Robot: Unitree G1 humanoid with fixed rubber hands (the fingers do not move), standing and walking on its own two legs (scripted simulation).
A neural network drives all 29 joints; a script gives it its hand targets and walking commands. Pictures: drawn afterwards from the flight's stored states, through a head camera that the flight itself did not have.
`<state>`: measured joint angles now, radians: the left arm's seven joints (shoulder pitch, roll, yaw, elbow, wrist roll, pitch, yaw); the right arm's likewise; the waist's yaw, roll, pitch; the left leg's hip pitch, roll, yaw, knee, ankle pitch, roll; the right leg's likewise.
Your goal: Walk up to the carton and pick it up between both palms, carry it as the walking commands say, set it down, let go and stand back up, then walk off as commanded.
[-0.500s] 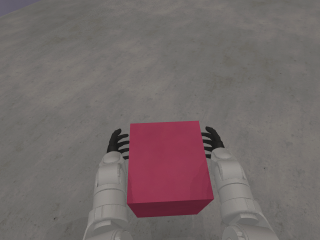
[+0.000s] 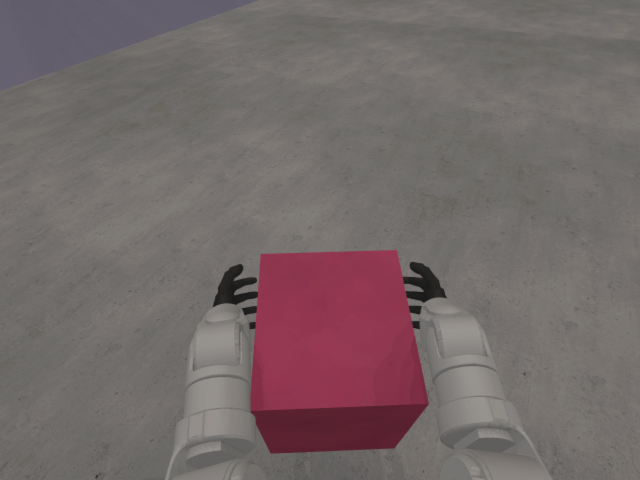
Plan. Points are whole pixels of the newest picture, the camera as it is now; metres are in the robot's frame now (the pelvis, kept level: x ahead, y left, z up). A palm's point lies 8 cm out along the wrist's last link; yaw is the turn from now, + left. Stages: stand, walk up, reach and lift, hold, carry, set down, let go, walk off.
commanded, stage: reach and lift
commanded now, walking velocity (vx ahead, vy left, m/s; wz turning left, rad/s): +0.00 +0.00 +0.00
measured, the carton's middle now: (331, 356) +0.30 +0.03 -0.03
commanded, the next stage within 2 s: hold in 1.44 s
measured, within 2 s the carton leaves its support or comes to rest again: neither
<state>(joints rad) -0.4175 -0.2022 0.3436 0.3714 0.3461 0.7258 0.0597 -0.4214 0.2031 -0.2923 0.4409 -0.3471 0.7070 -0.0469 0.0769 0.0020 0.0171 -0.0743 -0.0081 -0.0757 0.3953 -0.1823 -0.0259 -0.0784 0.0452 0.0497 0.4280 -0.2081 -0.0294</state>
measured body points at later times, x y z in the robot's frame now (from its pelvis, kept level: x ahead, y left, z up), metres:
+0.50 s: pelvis +0.00 +0.01 +0.00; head -0.05 +0.01 +0.45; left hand +0.32 +0.16 +0.06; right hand +0.32 -0.12 +0.05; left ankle +0.03 +0.14 -0.74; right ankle +0.03 -0.10 -0.74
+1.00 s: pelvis +0.00 +0.02 +0.00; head -0.06 +0.01 +0.45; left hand +0.31 +0.16 +0.05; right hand +0.31 -0.13 +0.05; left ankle +0.03 +0.14 -0.74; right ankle +0.03 -0.10 -0.74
